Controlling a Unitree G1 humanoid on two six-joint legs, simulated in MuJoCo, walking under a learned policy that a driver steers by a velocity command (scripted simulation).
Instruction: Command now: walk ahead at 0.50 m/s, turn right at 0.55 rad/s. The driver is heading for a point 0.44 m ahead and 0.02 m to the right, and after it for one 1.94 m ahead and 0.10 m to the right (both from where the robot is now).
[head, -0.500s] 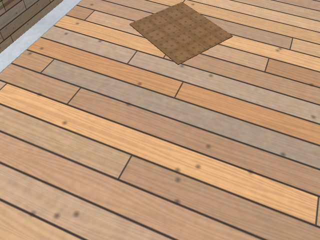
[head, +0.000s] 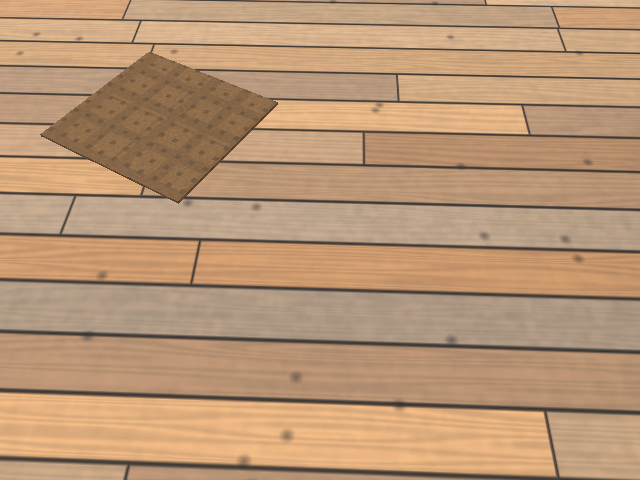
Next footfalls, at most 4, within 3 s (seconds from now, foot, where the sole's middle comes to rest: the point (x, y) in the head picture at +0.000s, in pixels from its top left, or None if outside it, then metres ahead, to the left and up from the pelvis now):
0.46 left None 0.44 0.09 -0.75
0.94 right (412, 407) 0.60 -0.17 -0.75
1.44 left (307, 300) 0.87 0.05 -0.75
2.02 right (343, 201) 1.19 -0.05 -0.75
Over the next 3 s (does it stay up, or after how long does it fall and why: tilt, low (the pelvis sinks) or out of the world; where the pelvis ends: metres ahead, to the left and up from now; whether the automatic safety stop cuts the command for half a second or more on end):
stays up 1.55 -0.07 0.02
